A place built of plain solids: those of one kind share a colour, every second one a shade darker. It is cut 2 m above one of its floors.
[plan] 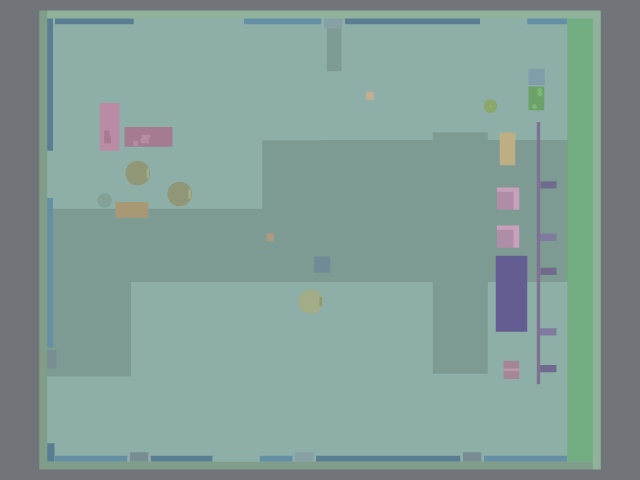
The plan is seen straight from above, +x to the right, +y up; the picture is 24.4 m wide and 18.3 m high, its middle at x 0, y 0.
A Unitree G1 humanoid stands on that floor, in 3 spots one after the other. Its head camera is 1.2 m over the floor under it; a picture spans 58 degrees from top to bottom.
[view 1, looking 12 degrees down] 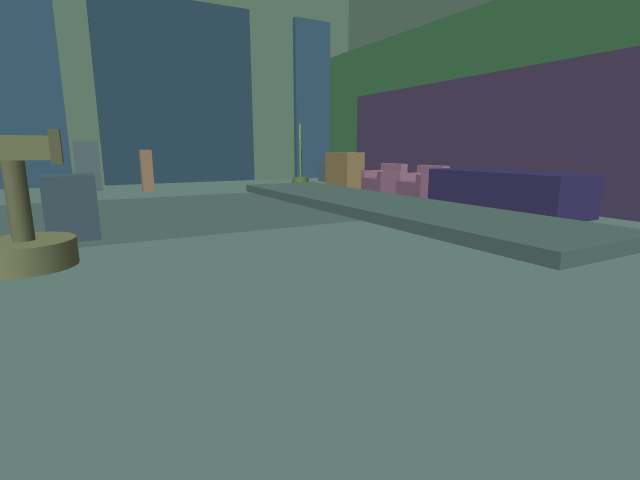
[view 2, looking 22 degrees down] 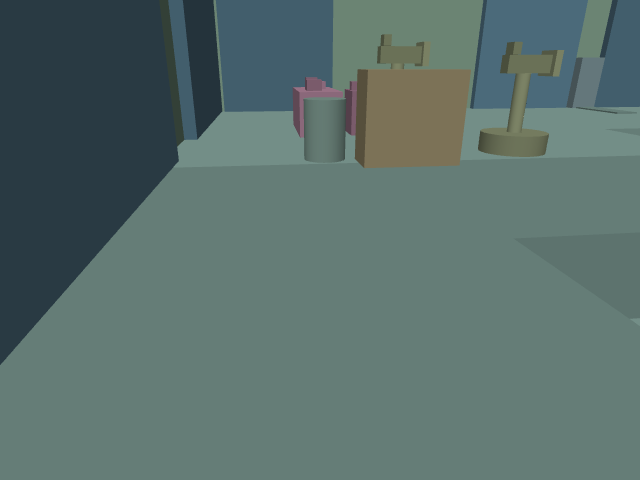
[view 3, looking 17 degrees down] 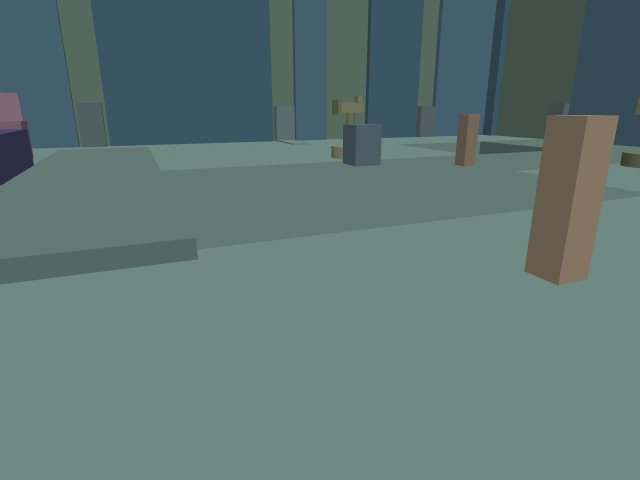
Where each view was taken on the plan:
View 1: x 0.20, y -7.58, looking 61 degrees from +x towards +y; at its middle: floor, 5.78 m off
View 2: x -9.00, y -4.40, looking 83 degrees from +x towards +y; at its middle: floor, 3.20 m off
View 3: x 4.69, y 7.59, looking -113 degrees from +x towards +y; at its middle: floor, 4.10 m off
